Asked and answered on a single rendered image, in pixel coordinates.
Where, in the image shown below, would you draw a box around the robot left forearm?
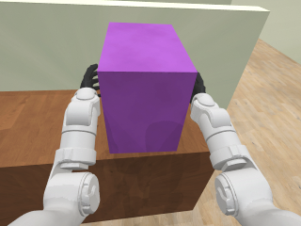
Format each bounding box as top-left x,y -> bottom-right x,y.
43,88 -> 101,207

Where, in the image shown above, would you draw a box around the robot right forearm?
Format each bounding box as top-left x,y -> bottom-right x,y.
190,92 -> 274,202

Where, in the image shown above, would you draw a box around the robot right hand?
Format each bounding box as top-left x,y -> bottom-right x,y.
190,72 -> 206,104

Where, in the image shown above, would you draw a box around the robot left hand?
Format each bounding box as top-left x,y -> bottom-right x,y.
80,63 -> 101,97

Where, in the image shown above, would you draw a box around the left robot upper arm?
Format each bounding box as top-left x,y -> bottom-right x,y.
8,171 -> 100,226

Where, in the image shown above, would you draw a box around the carton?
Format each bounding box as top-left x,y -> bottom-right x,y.
97,22 -> 198,153

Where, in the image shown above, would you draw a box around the right robot upper arm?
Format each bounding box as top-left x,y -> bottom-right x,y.
214,168 -> 301,226

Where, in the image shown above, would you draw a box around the pedestal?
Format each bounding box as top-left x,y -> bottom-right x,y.
0,89 -> 215,226

